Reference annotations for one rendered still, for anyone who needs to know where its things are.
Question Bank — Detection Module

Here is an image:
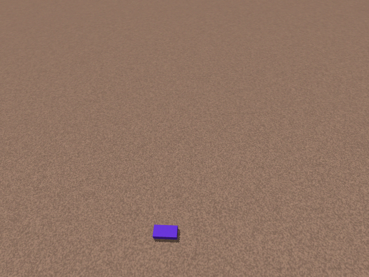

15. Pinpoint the small box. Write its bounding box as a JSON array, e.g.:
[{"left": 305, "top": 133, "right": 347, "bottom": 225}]
[{"left": 153, "top": 224, "right": 178, "bottom": 239}]

